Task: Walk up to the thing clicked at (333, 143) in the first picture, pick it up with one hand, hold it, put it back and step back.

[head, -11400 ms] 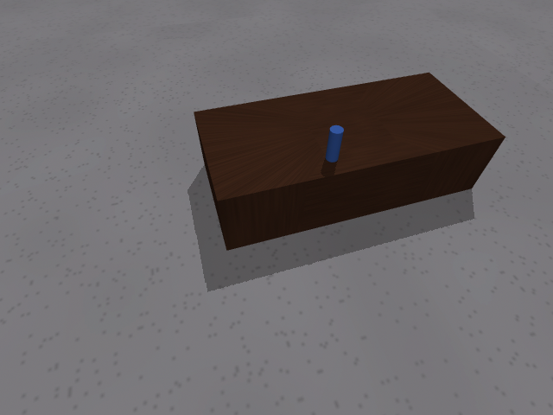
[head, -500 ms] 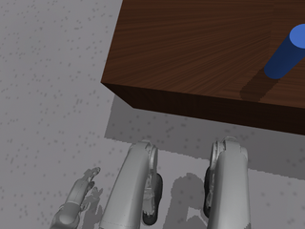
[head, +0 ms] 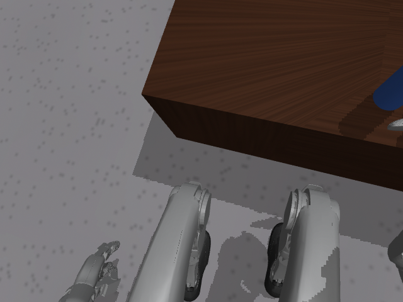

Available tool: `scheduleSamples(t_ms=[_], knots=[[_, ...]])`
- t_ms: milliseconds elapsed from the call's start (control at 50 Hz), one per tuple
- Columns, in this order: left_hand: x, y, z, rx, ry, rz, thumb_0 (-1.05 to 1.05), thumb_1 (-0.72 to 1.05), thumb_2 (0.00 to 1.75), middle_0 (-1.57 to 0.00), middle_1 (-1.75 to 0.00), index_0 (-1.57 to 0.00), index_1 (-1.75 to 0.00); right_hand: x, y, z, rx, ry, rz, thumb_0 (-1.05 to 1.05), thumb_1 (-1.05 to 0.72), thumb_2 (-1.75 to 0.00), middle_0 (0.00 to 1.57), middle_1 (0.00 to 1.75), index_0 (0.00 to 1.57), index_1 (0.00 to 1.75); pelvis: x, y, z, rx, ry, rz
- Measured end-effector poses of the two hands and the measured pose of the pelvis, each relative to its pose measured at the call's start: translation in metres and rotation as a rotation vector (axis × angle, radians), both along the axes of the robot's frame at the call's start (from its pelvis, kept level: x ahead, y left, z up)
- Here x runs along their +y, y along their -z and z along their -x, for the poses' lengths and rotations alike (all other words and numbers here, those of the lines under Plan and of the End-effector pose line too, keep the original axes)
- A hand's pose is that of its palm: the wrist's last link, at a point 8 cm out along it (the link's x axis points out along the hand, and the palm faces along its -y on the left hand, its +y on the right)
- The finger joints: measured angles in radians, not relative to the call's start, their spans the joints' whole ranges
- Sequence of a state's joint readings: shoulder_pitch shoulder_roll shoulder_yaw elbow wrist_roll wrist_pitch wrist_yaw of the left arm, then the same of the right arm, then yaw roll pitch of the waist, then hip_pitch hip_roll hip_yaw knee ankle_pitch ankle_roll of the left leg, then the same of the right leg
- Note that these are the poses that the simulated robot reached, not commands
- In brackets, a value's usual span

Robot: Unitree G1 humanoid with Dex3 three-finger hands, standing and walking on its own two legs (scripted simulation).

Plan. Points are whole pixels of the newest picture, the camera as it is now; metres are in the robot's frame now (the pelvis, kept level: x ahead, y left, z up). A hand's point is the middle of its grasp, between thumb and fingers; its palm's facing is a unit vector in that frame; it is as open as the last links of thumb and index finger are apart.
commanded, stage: close in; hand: right
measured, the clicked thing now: out of the picture +0.49 -0.32 -0.01
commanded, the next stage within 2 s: rest palm in 0.26 s
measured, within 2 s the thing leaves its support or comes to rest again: leaves its support in 1.72 s
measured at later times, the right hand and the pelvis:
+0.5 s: hand out of the picture +0.47 -0.32 +0.00, palm faces +0.29 +0.96 +0.00, open 16.9 cm; pelvis +0.00 +0.00 -0.01, yaw +1 degrees
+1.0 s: hand out of the picture +0.50 -0.32 +0.00, palm faces +0.31 +0.95 -0.01, open 11.8 cm; pelvis +0.00 +0.00 -0.01, yaw +1 degrees
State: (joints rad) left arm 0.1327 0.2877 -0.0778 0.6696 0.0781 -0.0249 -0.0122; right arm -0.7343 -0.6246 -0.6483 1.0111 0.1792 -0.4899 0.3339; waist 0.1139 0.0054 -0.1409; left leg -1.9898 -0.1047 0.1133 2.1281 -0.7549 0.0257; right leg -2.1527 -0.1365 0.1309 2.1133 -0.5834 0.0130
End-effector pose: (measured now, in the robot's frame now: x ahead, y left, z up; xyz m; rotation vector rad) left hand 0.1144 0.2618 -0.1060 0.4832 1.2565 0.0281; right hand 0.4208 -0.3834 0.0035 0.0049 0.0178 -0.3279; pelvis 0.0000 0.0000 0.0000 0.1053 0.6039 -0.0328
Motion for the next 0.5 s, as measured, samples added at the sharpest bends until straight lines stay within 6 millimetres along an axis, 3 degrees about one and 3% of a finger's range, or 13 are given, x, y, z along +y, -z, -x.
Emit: scheduleSamples(t_ms=[240, 500], knots=[[0.009, 0.008, -0.015, 0.004, 0.028, -0.017, 0.0, 0.91, 0.88, -0.2, -0.3, -0.21, -0.29, 0.013, 0.013, -0.008, -0.005, -0.024, -0.003, -0.01, 0.41, -0.05, 0.06, 0.03, 0.05, 0.04, 0.005, 0.008, 0.0, -0.011, -0.007, 0.008], [0.002, 0.011, 0.004, 0.026, -0.01, -0.016, 0.0, 0.89, 0.9, -0.21, -0.3, -0.2, -0.3, 0.021, 0.008, -0.016, -0.007, -0.032, 0.008, -0.01, 0.42, -0.04, 0.1, 0.04, 0.08, 0.05, 0.0, 0.012, 0.004, -0.027, -0.008, -0.005]])
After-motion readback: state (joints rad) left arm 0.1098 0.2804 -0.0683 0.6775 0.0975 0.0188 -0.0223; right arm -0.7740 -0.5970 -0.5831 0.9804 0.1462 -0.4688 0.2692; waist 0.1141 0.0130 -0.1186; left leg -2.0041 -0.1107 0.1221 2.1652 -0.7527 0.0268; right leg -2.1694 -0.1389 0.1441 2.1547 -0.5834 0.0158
